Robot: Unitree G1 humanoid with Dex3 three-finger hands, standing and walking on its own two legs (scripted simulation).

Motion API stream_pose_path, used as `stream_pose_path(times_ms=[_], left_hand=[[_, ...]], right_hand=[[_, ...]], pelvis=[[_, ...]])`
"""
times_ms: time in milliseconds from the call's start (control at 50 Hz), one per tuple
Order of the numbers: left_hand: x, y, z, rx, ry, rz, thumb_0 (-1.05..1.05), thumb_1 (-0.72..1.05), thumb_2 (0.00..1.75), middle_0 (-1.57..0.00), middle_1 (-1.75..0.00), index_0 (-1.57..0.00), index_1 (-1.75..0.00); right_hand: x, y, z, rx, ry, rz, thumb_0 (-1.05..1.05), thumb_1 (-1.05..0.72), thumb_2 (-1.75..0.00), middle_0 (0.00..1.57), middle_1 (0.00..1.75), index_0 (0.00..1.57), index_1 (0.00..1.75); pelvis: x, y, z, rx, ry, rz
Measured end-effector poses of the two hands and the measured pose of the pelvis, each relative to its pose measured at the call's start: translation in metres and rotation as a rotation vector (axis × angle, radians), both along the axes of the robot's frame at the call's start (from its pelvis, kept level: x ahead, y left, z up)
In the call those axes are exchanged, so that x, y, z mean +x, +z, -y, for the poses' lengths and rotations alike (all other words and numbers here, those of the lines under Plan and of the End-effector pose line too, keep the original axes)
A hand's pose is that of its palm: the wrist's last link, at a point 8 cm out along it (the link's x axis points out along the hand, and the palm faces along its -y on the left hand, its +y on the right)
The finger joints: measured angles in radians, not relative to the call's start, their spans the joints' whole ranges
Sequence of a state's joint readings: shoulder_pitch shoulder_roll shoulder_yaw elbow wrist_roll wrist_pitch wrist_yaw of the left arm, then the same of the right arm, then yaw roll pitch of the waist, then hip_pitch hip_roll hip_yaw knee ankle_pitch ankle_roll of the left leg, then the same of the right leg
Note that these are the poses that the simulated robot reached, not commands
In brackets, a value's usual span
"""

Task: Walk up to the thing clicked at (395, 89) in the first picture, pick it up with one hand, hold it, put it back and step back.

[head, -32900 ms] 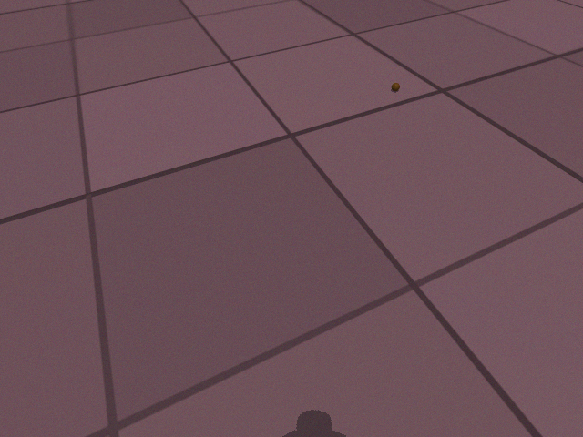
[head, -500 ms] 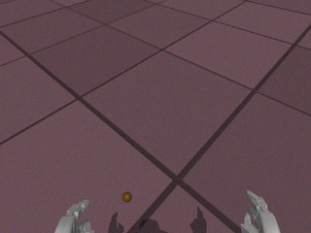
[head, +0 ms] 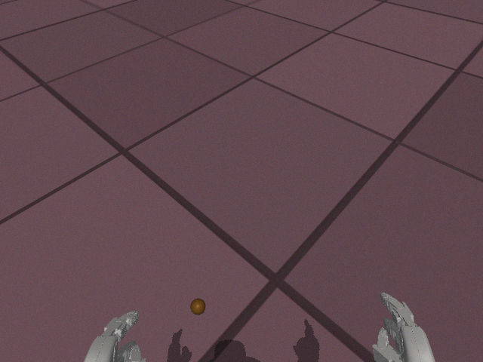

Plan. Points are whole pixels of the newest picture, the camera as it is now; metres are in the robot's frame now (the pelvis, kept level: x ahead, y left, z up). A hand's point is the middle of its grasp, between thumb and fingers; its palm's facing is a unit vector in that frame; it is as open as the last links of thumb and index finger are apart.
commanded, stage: home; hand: left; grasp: from above
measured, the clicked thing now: (197, 306) +0.46 +0.20 -0.69
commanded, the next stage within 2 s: stand in 0.70 s
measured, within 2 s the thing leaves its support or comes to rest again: neither
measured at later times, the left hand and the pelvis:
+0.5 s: hand out of the picture +0.16 +0.18 -0.05, palm faces +0.05 -0.98 -0.20, open 7.4 cm; pelvis +0.00 +0.00 +0.00, yaw +0 degrees
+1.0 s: hand out of the picture +0.14 +0.22 -0.09, palm faces +0.02 -0.94 -0.33, open 7.4 cm; pelvis -0.02 +0.00 +0.02, yaw +0 degrees
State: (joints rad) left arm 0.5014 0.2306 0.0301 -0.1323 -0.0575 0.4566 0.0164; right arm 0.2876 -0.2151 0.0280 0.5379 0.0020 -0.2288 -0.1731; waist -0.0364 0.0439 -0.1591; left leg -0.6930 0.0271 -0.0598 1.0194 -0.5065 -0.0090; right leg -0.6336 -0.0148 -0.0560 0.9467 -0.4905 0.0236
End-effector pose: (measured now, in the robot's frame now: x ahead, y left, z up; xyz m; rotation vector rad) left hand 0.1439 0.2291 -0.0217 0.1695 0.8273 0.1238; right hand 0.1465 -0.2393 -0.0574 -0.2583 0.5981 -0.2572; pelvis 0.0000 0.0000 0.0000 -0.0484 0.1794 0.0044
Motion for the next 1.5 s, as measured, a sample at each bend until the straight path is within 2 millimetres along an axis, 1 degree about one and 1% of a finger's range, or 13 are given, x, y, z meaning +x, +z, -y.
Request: stream_pose_path(times_ms=[300,800,820,860,900,960,1040,1140,1220,1320,1400,1500], left_hand=[[0.001,0.001,0.001,0.000,0.000,0.011,0.01,0.90,0.90,-0.20,-0.30,-0.20,-0.30],[-0.003,0.002,0.001,0.001,-0.003,0.009,0.01,0.90,0.90,-0.20,-0.30,-0.20,-0.30],[-0.002,0.000,0.000,0.025,-0.018,0.026,0.01,0.90,0.90,-0.20,-0.30,-0.20,-0.30],[0.002,-0.011,-0.007,0.072,-0.036,0.047,0.01,0.90,0.90,-0.20,-0.30,-0.20,-0.30],[0.001,-0.021,-0.016,0.104,-0.033,0.027,0.01,0.90,0.90,-0.20,-0.30,-0.21,-0.30],[-0.011,-0.030,-0.030,0.129,-0.020,-0.030,0.01,0.90,0.90,-0.20,-0.30,-0.21,-0.30],[-0.035,-0.039,-0.045,0.143,0.018,-0.128,0.01,0.90,0.90,-0.20,-0.30,-0.21,-0.30],[-0.066,-0.048,-0.055,0.136,0.064,-0.241,0.01,0.90,0.90,-0.20,-0.30,-0.20,-0.30],[-0.086,-0.051,-0.056,0.119,0.095,-0.307,0.01,0.90,0.90,-0.20,-0.30,-0.20,-0.30],[-0.105,-0.050,-0.053,0.103,0.116,-0.376,0.01,0.90,0.90,-0.20,-0.30,-0.20,-0.30],[-0.114,-0.048,-0.052,0.099,0.125,-0.413,0.01,0.90,0.90,-0.20,-0.30,-0.21,-0.30],[-0.119,-0.044,-0.051,0.104,0.134,-0.434,0.01,0.90,0.90,-0.20,-0.30,-0.21,-0.30]], right_hand=[[-0.002,-0.001,0.003,-0.001,-0.006,-0.009,0.02,-0.90,-0.90,0.20,0.30,0.20,0.30],[-0.005,0.000,0.003,-0.001,-0.007,0.002,0.02,-0.90,-0.90,0.20,0.30,0.20,0.30],[-0.006,-0.002,0.003,-0.015,0.017,-0.024,0.02,-0.90,-0.90,0.20,0.30,0.20,0.30],[-0.009,-0.012,0.005,-0.039,0.094,-0.152,0.01,-0.90,-0.90,0.20,0.30,0.20,0.30],[-0.016,-0.019,0.009,-0.046,0.145,-0.269,0.01,-0.90,-0.90,0.20,0.30,0.20,0.30],[-0.027,-0.021,0.018,-0.018,0.135,-0.360,0.01,-0.90,-0.90,0.21,0.30,0.20,0.30],[-0.044,-0.019,0.028,0.004,0.085,-0.427,0.01,-0.90,-0.90,0.21,0.30,0.20,0.30],[-0.063,-0.016,0.034,0.006,0.040,-0.503,0.01,-0.90,-0.90,0.20,0.30,0.20,0.30],[-0.073,-0.015,0.032,0.015,0.019,-0.547,0.01,-0.90,-0.90,0.20,0.30,0.20,0.30],[-0.078,-0.013,0.027,0.035,0.008,-0.579,0.01,-0.90,-0.90,0.20,0.30,0.20,0.30],[-0.079,-0.012,0.025,0.053,0.003,-0.594,0.01,-0.90,-0.90,0.20,0.30,0.20,0.30],[-0.080,-0.012,0.026,0.063,-0.001,-0.608,0.01,-0.90,-0.90,0.20,0.30,0.20,0.30]], pelvis=[[0.000,0.000,0.001,0.000,-0.001,-0.002],[-0.004,-0.001,0.001,0.000,-0.001,0.005],[-0.006,0.000,0.001,0.004,0.001,0.026],[-0.010,0.005,0.001,0.023,-0.001,0.075],[-0.013,0.011,0.001,0.035,-0.001,0.102],[-0.016,0.018,0.001,0.049,-0.003,0.133],[-0.015,0.027,0.000,0.054,-0.004,0.156],[-0.011,0.036,-0.003,0.048,0.001,0.181],[-0.008,0.043,-0.005,0.044,0.004,0.200],[-0.007,0.051,-0.006,0.045,0.008,0.218],[-0.007,0.056,-0.004,0.047,0.011,0.229],[-0.007,0.060,-0.002,0.049,0.015,0.240]])
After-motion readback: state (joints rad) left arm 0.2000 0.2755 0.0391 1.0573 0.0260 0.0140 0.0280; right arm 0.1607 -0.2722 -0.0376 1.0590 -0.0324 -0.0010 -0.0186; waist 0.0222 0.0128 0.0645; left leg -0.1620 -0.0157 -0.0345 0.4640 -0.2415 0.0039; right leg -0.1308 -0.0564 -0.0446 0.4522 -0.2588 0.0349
